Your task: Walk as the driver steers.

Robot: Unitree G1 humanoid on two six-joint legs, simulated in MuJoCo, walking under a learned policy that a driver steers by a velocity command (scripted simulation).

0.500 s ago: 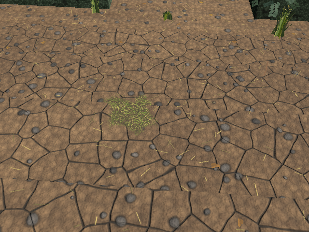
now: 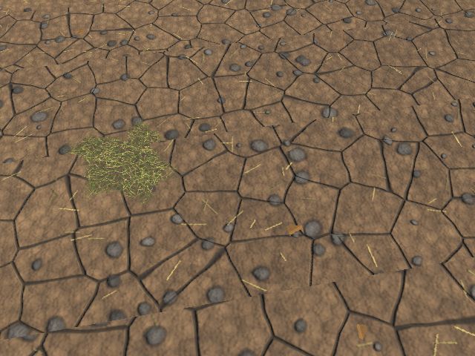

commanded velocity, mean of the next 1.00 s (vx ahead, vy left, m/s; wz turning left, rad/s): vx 0.07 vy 0.00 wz -0.18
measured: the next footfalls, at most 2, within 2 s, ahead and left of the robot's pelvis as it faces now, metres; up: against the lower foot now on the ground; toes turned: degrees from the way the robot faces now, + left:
left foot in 0.18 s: +0.12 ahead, +0.15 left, +0.00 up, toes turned -8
right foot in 0.50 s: +0.03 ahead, -0.05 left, +0.00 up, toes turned -5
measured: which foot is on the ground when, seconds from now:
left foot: up 0.00-0.16, down 0.18-1.00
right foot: down 0.00-0.18, up 0.20-0.48, down 0.50-1.00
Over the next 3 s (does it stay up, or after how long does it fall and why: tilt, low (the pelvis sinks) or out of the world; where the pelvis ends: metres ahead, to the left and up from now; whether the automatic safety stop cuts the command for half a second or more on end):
stays up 0.35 0.03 0.02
